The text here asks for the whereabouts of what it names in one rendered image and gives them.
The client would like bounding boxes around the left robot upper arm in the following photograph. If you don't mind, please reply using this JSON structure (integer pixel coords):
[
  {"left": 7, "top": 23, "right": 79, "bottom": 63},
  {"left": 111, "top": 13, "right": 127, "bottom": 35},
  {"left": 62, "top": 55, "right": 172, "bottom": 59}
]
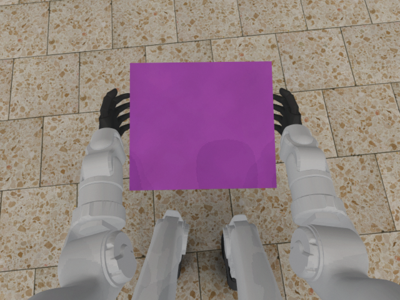
[{"left": 28, "top": 229, "right": 137, "bottom": 300}]

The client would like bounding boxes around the robot left hand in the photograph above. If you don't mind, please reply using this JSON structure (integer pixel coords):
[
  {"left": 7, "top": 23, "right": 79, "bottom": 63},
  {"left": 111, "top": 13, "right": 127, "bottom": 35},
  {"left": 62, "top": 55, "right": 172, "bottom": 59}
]
[{"left": 99, "top": 88, "right": 130, "bottom": 136}]

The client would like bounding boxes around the robot left forearm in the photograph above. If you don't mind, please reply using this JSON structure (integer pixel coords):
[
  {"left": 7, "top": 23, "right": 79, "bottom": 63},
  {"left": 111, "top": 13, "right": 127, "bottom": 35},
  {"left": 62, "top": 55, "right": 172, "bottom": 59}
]
[{"left": 57, "top": 127, "right": 126, "bottom": 283}]

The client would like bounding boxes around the robot right forearm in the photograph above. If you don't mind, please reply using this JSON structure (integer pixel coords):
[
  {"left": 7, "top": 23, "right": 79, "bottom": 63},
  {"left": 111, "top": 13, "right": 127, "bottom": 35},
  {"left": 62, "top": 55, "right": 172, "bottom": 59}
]
[{"left": 279, "top": 124, "right": 369, "bottom": 271}]

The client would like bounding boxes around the right robot upper arm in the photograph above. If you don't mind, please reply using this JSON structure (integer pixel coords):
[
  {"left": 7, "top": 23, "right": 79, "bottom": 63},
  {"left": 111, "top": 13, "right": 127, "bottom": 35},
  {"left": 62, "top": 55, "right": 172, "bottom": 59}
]
[{"left": 289, "top": 224, "right": 400, "bottom": 300}]

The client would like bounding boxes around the robot right hand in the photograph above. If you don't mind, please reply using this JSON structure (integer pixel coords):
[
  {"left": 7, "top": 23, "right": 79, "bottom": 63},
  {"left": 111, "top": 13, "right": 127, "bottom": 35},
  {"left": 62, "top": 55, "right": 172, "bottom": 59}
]
[{"left": 273, "top": 88, "right": 302, "bottom": 135}]

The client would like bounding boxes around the right robot thigh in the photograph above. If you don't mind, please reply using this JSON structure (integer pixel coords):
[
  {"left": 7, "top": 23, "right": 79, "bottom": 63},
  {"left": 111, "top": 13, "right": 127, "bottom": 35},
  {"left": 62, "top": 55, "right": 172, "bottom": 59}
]
[{"left": 222, "top": 221, "right": 283, "bottom": 300}]

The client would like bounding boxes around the carton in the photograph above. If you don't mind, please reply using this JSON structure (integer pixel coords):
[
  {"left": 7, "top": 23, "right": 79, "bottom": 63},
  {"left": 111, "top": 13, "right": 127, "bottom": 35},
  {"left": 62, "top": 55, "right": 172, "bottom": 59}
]
[{"left": 129, "top": 61, "right": 277, "bottom": 191}]

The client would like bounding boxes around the right robot foot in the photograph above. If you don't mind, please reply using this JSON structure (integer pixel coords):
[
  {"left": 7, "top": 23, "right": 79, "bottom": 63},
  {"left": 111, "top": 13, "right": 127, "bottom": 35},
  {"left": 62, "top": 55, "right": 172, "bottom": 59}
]
[{"left": 221, "top": 234, "right": 237, "bottom": 291}]

